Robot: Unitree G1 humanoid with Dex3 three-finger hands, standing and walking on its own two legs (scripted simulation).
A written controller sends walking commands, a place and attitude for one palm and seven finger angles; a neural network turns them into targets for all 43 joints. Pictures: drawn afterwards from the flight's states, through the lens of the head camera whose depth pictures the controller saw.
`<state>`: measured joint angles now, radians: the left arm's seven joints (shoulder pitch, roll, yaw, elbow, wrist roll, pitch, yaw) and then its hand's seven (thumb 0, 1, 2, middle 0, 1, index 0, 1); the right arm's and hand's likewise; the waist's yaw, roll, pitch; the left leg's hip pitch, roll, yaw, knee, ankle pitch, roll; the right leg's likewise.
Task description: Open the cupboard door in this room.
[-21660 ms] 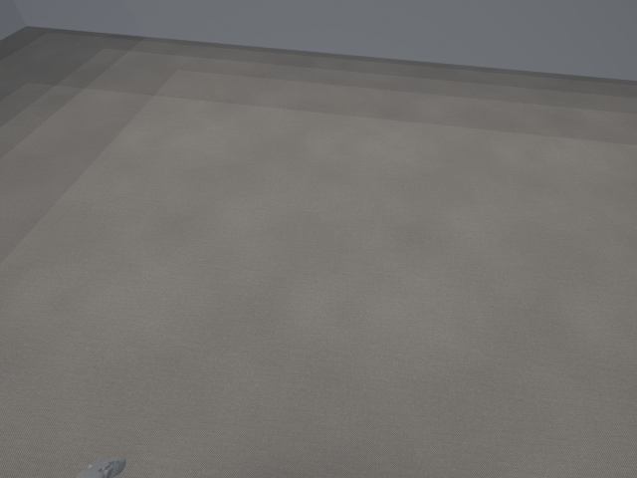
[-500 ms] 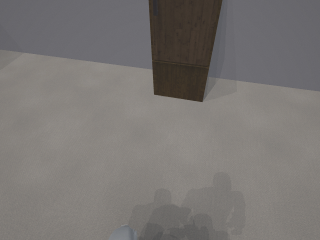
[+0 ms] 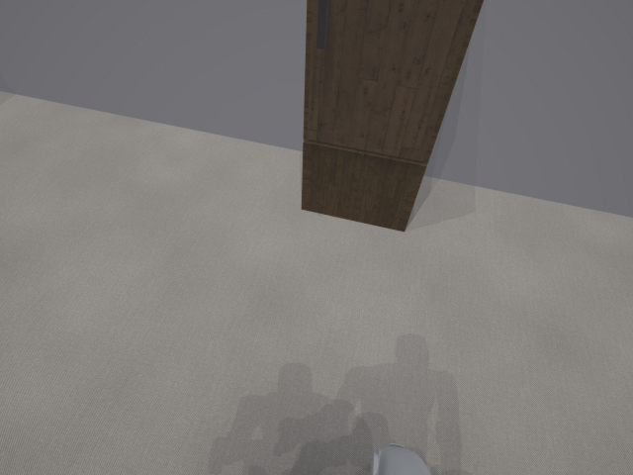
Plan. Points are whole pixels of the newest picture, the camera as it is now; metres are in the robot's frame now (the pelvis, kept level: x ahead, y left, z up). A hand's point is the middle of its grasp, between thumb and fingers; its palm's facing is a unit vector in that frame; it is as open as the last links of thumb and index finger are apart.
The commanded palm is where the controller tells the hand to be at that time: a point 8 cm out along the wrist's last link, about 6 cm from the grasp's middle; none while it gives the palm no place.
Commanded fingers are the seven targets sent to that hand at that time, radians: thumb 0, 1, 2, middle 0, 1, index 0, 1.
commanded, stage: stand and wait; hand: left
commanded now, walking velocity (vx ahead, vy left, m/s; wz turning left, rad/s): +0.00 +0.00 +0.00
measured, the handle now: (324, 20) +1.23 +0.05 +0.05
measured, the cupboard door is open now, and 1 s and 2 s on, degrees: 0 0 0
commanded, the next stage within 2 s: look at it before walking up in 1.14 s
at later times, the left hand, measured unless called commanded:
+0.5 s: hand (234, 456) +0.18 +0.13 -0.18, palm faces +0.08 -0.98 -0.18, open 7.2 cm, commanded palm none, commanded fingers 0.00 0.90 0.90 -0.20 -0.30 -0.20 -0.30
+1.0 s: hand out of the picture +0.08 +0.12 -0.18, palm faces +0.05 -0.99 -0.15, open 7.4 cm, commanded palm none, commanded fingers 0.00 0.90 0.90 -0.20 -0.30 -0.20 -0.30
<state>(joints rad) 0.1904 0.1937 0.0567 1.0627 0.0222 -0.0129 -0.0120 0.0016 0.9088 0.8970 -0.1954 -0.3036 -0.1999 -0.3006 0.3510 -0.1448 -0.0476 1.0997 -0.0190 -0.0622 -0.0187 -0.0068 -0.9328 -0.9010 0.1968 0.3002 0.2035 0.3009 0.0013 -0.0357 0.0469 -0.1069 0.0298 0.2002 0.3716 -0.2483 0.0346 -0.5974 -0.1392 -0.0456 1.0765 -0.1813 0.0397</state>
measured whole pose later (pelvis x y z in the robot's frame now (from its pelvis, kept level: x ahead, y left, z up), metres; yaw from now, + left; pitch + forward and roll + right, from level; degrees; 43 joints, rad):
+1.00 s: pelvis +0.13 -0.03 +0.00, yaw +0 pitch -1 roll +0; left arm 0.33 0.11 -0.02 1.19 0.00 -0.02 0.03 0.00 0.91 0.90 -0.20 -0.30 -0.20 -0.30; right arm 0.29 -0.11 0.00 1.16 -0.01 -0.01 -0.03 0.00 -0.91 -0.90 0.20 0.30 0.20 0.30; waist 0.02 0.00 0.03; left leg -0.09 0.04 0.13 0.37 -0.26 -0.01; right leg -0.19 -0.05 -0.14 0.40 -0.19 -0.01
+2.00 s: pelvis +0.14 -0.02 +0.00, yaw +1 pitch -1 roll +0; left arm 0.27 0.17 0.00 1.14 0.01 -0.02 0.03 0.00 0.91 0.90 -0.20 -0.30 -0.20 -0.30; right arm 0.29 -0.15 -0.02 1.14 -0.02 -0.01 -0.03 0.00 -0.90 -0.90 0.20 0.30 0.20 0.30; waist 0.00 0.00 0.02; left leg -0.09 0.04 0.11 0.41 -0.29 -0.01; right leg -0.18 -0.06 -0.16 0.43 -0.22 0.00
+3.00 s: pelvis +0.39 +0.00 -0.01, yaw +1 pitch +0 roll +0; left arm 0.22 0.20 0.06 1.01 0.02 0.01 0.00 0.00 0.91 0.90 -0.20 -0.30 -0.21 -0.30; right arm 0.04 -0.22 -0.05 0.93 -0.02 0.02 -0.02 0.00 -0.91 -0.90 0.19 0.30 0.20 0.30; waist 0.05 0.00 0.08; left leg -0.45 0.07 0.02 0.86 -0.40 -0.05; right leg -0.34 0.05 -0.03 0.50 -0.17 -0.05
